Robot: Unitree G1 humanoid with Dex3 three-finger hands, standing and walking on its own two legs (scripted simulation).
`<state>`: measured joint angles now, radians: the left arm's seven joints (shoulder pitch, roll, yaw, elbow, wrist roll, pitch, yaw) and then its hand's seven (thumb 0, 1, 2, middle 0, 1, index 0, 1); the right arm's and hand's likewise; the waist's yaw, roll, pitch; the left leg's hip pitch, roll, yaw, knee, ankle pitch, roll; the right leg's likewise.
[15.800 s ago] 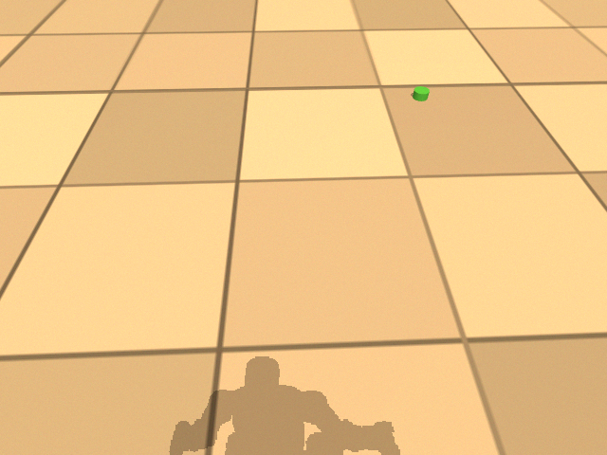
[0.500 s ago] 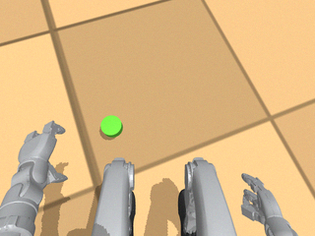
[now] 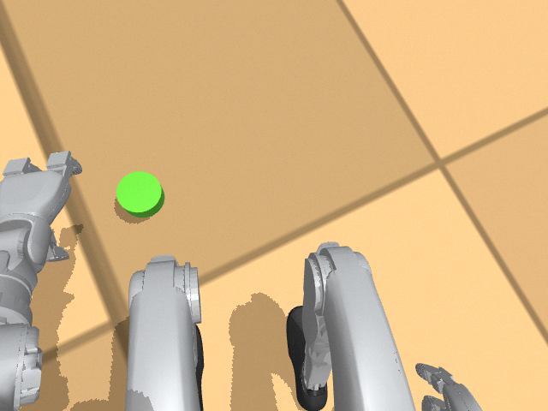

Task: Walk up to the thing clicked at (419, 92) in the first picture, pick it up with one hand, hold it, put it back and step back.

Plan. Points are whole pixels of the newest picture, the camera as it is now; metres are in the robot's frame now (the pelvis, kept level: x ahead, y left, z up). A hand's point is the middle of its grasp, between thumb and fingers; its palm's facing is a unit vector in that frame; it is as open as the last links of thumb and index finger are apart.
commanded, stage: rise first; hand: left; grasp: from above
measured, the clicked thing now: (141, 194) +0.50 +0.23 -0.36
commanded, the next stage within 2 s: approach in 1.04 s
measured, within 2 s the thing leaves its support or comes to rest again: neither
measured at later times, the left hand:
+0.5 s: hand (75, 206) +0.43 +0.30 -0.21, palm faces -0.45 -0.05 -0.89, open 14.1 cm
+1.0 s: hand (88, 203) +0.44 +0.29 -0.23, palm faces -0.45 -0.06 -0.89, open 14.2 cm
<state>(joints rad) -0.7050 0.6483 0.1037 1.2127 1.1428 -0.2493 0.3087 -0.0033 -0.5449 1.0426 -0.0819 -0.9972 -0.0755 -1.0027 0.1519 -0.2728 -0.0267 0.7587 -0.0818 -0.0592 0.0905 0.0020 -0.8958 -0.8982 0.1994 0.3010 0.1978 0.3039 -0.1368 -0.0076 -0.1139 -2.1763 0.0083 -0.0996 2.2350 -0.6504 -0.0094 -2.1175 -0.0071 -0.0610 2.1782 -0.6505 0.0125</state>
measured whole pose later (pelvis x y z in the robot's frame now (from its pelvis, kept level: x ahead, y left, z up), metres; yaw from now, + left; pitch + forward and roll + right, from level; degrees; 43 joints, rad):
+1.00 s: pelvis +0.01 +0.00 -0.05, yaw -2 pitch +35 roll -6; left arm -0.85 0.69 0.12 1.40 1.27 -0.24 0.46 0.00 -0.54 1.02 -0.09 -1.01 -0.09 -1.00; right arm 0.12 -0.27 0.02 0.78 -0.15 -0.07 0.14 0.00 -0.91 -0.90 0.20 0.30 0.20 0.30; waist -0.20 -0.02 -0.06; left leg -2.31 0.01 -0.12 2.40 -0.70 -0.01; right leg -2.25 0.01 -0.07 2.33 -0.68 0.02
